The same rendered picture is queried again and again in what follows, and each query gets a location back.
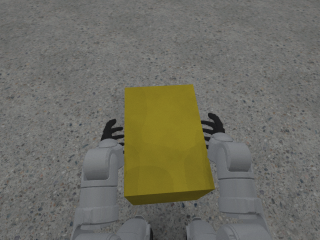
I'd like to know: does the carton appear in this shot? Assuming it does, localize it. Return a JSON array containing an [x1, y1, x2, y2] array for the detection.
[[124, 84, 215, 206]]

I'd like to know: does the right robot forearm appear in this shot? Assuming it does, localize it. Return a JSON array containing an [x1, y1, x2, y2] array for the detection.
[[207, 132, 273, 240]]

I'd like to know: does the robot left shin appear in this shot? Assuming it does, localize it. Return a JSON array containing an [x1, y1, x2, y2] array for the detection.
[[134, 215, 146, 221]]

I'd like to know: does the left robot hand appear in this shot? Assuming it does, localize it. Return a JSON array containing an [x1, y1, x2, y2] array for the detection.
[[100, 119, 125, 154]]

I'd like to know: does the left robot forearm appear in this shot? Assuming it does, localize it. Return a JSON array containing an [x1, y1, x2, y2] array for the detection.
[[70, 138, 125, 240]]

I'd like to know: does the robot left thigh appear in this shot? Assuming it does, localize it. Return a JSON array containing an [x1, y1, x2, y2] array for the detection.
[[116, 218, 151, 240]]

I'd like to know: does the robot right upper arm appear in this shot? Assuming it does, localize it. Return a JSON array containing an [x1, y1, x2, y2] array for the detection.
[[216, 223, 272, 240]]

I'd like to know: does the right robot hand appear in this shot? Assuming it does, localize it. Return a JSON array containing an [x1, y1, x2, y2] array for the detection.
[[201, 112, 225, 149]]

